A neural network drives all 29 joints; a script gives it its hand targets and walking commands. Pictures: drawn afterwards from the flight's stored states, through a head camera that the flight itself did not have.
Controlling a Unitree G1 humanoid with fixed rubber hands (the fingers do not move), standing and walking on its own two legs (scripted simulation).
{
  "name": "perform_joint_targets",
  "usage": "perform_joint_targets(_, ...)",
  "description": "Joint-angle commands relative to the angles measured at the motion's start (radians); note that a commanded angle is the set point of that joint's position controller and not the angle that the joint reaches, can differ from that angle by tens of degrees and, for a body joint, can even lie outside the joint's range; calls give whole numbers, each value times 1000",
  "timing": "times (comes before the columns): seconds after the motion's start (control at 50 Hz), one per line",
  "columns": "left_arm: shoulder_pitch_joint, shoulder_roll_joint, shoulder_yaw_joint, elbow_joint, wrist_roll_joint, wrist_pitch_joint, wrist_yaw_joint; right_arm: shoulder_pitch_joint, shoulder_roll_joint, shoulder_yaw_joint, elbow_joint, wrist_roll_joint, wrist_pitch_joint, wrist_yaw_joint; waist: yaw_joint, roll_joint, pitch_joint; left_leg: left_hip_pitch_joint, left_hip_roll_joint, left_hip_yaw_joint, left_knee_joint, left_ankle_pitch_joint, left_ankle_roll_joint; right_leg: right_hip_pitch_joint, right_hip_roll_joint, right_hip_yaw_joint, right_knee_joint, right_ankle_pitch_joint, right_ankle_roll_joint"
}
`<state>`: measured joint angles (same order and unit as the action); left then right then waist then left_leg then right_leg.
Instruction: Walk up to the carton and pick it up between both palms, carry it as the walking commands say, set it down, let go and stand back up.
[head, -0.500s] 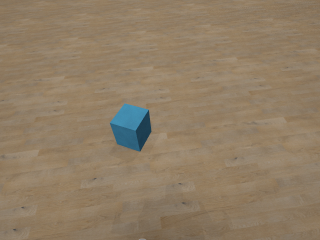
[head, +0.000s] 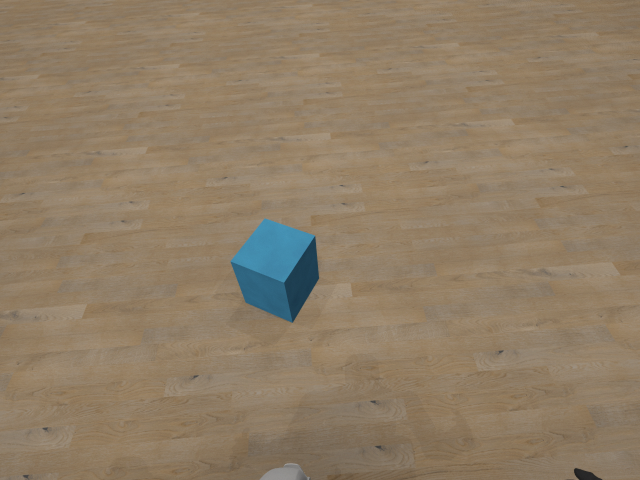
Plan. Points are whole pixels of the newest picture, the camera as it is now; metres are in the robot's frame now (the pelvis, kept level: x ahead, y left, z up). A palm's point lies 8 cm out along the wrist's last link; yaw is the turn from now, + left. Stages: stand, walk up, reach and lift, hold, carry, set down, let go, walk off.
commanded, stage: walk up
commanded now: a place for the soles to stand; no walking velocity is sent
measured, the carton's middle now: (278, 270) +0.87 +0.24 -0.62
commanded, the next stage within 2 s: none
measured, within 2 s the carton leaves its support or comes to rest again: neither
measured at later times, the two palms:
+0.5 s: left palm (102, 476) +0.15 +0.32 -0.08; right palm (577, 410) +0.25 -0.31 -0.10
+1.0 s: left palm (126, 384) +0.26 +0.33 -0.07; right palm (542, 333) +0.37 -0.30 -0.10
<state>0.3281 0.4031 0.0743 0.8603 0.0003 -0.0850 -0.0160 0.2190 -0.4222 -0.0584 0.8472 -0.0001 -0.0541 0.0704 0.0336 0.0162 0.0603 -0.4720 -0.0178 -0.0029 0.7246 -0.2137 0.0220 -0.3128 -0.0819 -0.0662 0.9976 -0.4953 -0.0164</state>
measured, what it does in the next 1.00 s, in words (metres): walks ahead: right foot, then left foot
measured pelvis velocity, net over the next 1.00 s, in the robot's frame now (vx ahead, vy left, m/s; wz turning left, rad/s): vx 0.25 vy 0.00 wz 0.04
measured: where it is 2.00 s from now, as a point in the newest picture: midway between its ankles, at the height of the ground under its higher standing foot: (330, 431)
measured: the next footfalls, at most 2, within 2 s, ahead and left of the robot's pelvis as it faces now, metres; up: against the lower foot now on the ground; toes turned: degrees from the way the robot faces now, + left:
right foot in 0.16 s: +0.10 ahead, -0.13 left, +0.00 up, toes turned -5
left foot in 0.50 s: +0.28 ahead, +0.11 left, +0.00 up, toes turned +1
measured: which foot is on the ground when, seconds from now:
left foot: down 0.00-0.18, up 0.20-0.48, down 0.50-0.76, up 0.78-1.00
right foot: up 0.00-0.14, down 0.16-0.50, up 0.52-0.74, down 0.76-1.00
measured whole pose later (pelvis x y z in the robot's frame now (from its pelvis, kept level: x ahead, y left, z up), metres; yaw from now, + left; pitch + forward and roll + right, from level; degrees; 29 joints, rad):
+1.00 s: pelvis +0.25 +0.00 +0.01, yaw +2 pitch +0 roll +1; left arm 0.34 0.40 0.06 0.86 0.00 -0.11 0.01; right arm 0.23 -0.42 -0.06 0.83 0.00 -0.01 0.07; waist 0.05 0.03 0.05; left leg -0.55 -0.01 -0.01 0.88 -0.38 0.05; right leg -0.29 -0.08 -0.06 0.73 -0.44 0.01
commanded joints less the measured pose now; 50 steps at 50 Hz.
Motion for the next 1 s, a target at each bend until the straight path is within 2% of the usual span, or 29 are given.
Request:
perform_joint_targets(0.0,-48,261,36,-77,2,-6,7,55,-302,-93,-78,6,-20,-31,-50,127,22,152,269,-578,-482,-530,231,-348,-9,91,117,-32,-27)
perform_joint_targets(0.08,31,238,63,-56,25,-9,-5,91,-296,-88,-61,-13,-5,-17,-70,226,-73,205,243,-481,-418,-399,231,-166,49,35,-194,-148,-15)
perform_joint_targets(0.1,-4,253,70,-48,25,-16,-2,100,-275,-88,-53,-13,-1,-14,-83,174,-81,229,226,-478,-379,-303,232,-124,64,43,-270,-135,-18)
perform_joint_targets(0.14,148,223,70,-17,24,-54,22,-5,-236,-73,-92,-9,10,-11,33,135,-110,36,150,-285,-114,-68,173,194,69,35,-571,139,-50)
perform_joint_targets(0.16,233,312,93,-10,48,-64,37,-15,-99,-34,-127,5,4,-8,74,-155,-143,-214,9,-127,180,-175,85,403,-124,327,-724,-5,-85)
perform_joint_targets(0.18,177,432,125,-18,40,-64,38,-55,-113,-28,-144,-4,7,-13,85,-275,-25,-511,-50,-15,321,-296,16,399,-406,628,-826,-296,-181)
perform_joint_targets(0.2,142,402,121,-40,34,-62,39,-139,-194,-41,-133,-6,3,-23,101,-49,58,-530,16,-146,392,-231,8,346,-428,636,-771,-134,-219)
perform_joint_targets(0.24,70,327,101,-42,22,-53,40,-45,-178,-44,-91,1,-9,-11,25,-71,52,-466,38,-101,330,-151,-13,391,-286,342,-629,337,-195)
perform_joint_targets(0.3,122,284,82,-42,18,-48,35,-93,-150,-48,-121,-13,-2,-4,50,-104,-31,-389,44,-9,234,-158,-14,446,-234,180,-576,675,-195)
perform_joint_targets(0.36,115,314,91,-39,10,-37,37,-148,-117,-40,-150,-2,3,5,64,-161,-21,-320,57,27,63,-102,-7,449,-221,120,-534,755,-159)
perform_joint_targets(0.4,61,345,78,-64,13,-24,31,-124,-138,-49,-153,1,0,16,21,-179,-73,-123,43,70,-16,-104,8,352,-220,82,-536,597,-156)
perform_joint_targets(0.44,-75,319,63,-99,7,-25,32,28,-171,-78,-101,-23,4,7,-108,-41,-182,252,36,60,-150,-18,55,126,-240,58,-357,635,-139)
perform_joint_targets(0.46,-24,249,40,-87,4,-28,35,190,-202,-96,-55,-27,-4,-7,-164,79,-269,480,-18,34,-173,-43,92,49,-150,-24,-64,709,-87)
perform_joint_targets(0.48,-38,154,17,-115,-10,-37,36,254,-279,-108,-49,-45,-8,-25,-176,256,-238,564,163,-352,-245,-141,172,-220,-26,-46,176,450,-31)
perform_joint_targets(0.5,-68,181,24,-134,-2,-32,34,200,-315,-113,-90,-26,-7,-33,-147,282,-165,539,258,-687,-419,-250,226,-414,77,52,199,-23,-32)
perform_joint_targets(0.54,-41,271,39,-94,9,-10,25,119,-294,-96,-90,13,-6,-28,-95,78,-118,345,302,-737,-459,-524,264,-347,27,122,210,-62,-40)
perform_joint_targets(0.56,-2,270,48,-81,7,-10,22,69,-283,-86,-106,5,-4,-26,-58,107,-32,229,278,-579,-444,-500,253,-324,-5,79,139,-60,-35)
perform_joint_targets(0.62,-1,251,65,-57,18,-6,5,74,-273,-72,-80,-11,3,-16,-56,171,63,66,208,-436,-472,-475,202,-202,15,55,-67,-37,-24)
perform_joint_targets(0.64,26,247,67,-51,25,-10,5,86,-274,-79,-81,-11,3,-11,-67,135,35,93,238,-444,-449,-373,228,-162,29,34,-137,-61,-17)
perform_joint_targets(0.68,48,219,62,-37,24,-28,12,111,-262,-90,-95,-25,4,-8,-79,220,-18,142,217,-420,-403,-252,249,-116,31,28,-226,-39,-3)
perform_joint_targets(0.72,189,192,64,-17,23,-54,28,-22,-224,-76,-144,-26,19,-3,33,173,-114,-18,160,-301,-176,-149,195,204,66,12,-512,134,-41)
perform_joint_targets(0.74,269,297,89,5,34,-65,50,-53,-115,-43,-178,-3,18,0,88,-67,-134,-193,25,-181,114,-243,114,390,-63,229,-661,70,-69)
perform_joint_targets(0.76,255,426,124,-10,48,-70,55,-73,-84,-29,-188,-12,13,-5,98,-309,-63,-522,-113,-24,347,-289,29,485,-359,636,-769,-68,-167)
perform_joint_targets(0.78,170,411,121,-36,34,-59,59,-118,-169,-37,-159,-22,20,-20,75,-83,-1,-533,-14,-196,422,-284,22,363,-424,674,-746,-95,-188)
perform_joint_targets(0.8,110,360,107,-64,27,-64,61,-54,-191,-49,-153,-12,12,-17,23,20,40,-470,5,-145,389,-202,0,366,-375,537,-667,142,-234)
perform_joint_targets(0.88,132,321,89,-38,26,-48,55,-49,-169,-59,-135,-16,12,-6,34,-145,-67,-383,45,-55,263,-197,-9,430,-265,244,-504,727,-199)
perform_joint_targets(0.92,118,338,89,-50,17,-42,53,-131,-155,-53,-170,-23,9,4,45,-94,-33,-286,56,17,123,-155,-10,321,-260,172,-525,663,-211)
perform_joint_targets(0.94,112,337,80,-75,15,-41,49,-115,-147,-54,-183,-15,9,9,47,-159,-73,-221,68,40,108,-126,-4,305,-264,176,-494,666,-210)
perform_joint_targets(0.98,25,342,83,-78,10,-31,53,-69,-163,-60,-148,-19,3,17,-14,-115,-67,-113,48,62,-36,-99,20,245,-253,145,-418,566,-178)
